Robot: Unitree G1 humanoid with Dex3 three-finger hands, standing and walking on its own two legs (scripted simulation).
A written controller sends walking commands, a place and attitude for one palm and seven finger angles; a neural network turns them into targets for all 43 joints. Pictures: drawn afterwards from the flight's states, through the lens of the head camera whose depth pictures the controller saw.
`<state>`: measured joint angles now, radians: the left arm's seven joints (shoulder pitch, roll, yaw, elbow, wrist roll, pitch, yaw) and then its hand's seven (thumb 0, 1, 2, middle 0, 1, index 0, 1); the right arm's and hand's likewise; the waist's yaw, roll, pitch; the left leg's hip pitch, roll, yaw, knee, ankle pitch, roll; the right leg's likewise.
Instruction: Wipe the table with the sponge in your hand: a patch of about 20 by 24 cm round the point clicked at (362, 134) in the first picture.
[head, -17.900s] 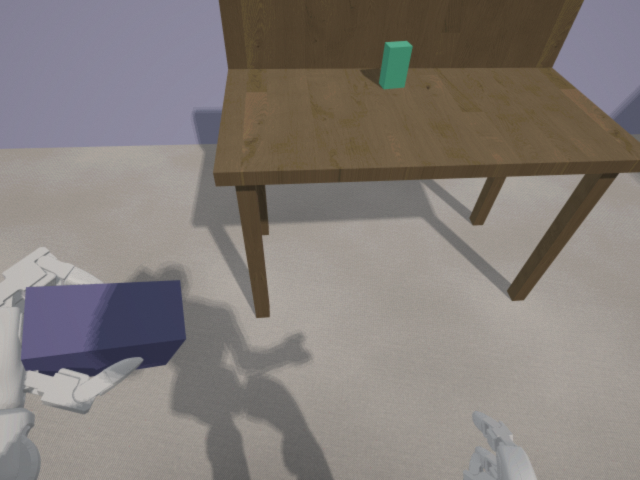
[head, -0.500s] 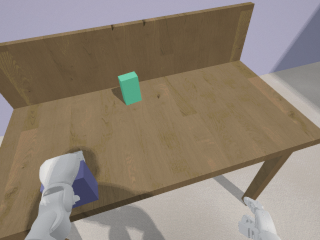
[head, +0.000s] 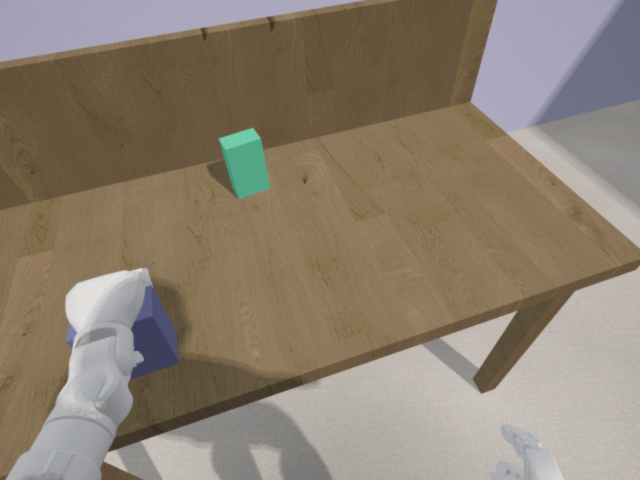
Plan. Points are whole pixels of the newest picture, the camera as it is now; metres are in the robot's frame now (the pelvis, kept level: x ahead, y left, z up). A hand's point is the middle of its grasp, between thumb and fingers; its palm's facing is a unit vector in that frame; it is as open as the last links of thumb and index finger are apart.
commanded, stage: wipe forward along the first lane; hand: left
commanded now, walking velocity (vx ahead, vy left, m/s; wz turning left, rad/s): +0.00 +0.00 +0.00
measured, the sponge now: (133, 344) +0.29 +0.31 -0.03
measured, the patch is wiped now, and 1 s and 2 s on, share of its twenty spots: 0.20 0.35 0.35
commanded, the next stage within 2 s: slide across to the middle lane in 1.18 s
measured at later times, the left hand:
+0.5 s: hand (125, 296) +0.34 +0.33 +0.01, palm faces -0.12 +0.01 -0.99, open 9.6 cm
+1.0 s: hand (118, 268) +0.39 +0.36 +0.01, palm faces -0.14 +0.01 -0.99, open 9.6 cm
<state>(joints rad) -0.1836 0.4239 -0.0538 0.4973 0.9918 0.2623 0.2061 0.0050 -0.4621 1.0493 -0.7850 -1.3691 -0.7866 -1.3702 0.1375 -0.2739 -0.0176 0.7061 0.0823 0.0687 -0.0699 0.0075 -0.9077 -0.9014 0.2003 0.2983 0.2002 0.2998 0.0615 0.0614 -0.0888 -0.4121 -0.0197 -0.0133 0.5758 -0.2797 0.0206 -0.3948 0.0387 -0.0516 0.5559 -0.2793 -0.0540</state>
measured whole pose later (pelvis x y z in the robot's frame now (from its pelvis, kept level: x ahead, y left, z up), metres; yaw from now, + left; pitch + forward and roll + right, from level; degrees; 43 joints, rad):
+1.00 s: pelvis +0.00 +0.02 -0.01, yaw -1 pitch +14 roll -2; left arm -0.58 0.57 0.02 0.96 1.04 0.11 0.23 0.01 -0.48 1.07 -0.79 -1.37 -0.79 -1.38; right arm 0.26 -0.28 -0.03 0.72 0.08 0.12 -0.04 0.00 -0.91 -0.90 0.20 0.30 0.20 0.30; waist -0.02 0.04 -0.14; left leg -0.63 -0.01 -0.01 0.70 -0.32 0.05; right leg -0.59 0.04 -0.05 0.62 -0.28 -0.03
